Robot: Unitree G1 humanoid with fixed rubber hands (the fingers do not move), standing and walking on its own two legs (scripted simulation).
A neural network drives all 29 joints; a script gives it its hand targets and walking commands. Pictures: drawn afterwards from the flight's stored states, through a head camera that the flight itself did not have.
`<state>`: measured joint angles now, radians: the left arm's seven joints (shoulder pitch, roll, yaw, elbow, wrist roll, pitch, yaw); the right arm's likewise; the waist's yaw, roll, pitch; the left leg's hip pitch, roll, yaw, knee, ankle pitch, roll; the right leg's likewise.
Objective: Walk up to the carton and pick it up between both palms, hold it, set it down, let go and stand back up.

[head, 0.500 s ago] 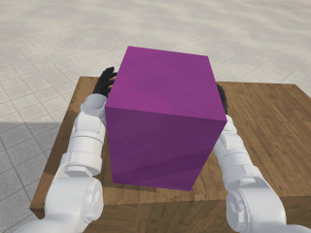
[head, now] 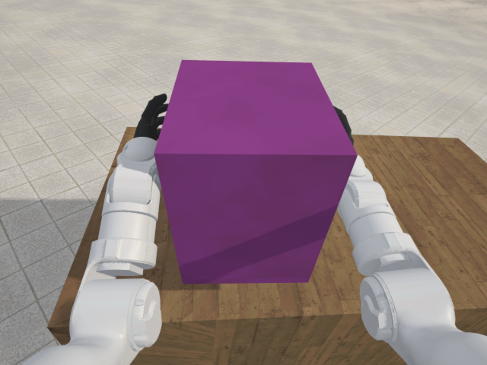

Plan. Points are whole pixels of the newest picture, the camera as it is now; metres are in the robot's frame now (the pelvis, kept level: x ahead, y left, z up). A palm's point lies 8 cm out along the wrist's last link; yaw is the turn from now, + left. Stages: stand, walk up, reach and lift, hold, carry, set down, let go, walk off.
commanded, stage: reach and lift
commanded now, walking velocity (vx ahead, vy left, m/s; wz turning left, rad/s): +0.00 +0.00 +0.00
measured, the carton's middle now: (246, 174) +0.38 -0.02 +0.15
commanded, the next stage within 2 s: hold in 1.22 s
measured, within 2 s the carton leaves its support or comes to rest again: neither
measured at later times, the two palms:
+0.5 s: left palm (140, 127) +0.37 +0.15 +0.25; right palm (346, 128) +0.38 -0.16 +0.25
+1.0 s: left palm (137, 120) +0.37 +0.15 +0.26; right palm (348, 117) +0.38 -0.16 +0.27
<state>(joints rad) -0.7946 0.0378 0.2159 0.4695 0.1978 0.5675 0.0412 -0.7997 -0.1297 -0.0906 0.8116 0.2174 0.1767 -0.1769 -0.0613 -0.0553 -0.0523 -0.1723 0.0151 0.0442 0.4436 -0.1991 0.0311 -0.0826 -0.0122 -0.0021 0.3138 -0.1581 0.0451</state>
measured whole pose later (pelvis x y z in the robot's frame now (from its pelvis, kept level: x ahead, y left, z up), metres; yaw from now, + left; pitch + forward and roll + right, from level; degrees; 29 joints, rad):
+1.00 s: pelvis -0.01 +0.00 +0.00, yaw +0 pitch -5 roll -2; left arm -0.88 0.04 0.24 0.41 0.21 0.76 0.09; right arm -1.01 -0.19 -0.08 0.94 0.28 0.32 -0.13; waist -0.06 -0.05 -0.10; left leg -0.17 0.02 0.04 0.44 -0.19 0.03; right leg -0.08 -0.01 0.00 0.32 -0.16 0.04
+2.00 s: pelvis -0.01 +0.00 +0.00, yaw +0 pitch -5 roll -2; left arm -0.96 0.04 0.26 0.41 0.21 0.85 0.09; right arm -1.09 -0.24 -0.05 0.94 0.34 0.45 -0.15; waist -0.06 -0.05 -0.14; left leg -0.17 0.02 0.04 0.44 -0.19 0.03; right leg -0.08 -0.01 0.00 0.32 -0.15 0.04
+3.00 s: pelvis -0.01 -0.01 +0.00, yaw +0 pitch -5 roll -2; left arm -0.98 0.05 0.27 0.41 0.22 0.88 0.07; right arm -1.12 -0.25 -0.02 0.94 0.36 0.50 -0.17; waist -0.06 -0.04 -0.15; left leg -0.17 0.02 0.04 0.44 -0.19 0.02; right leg -0.08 0.00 0.00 0.32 -0.15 0.04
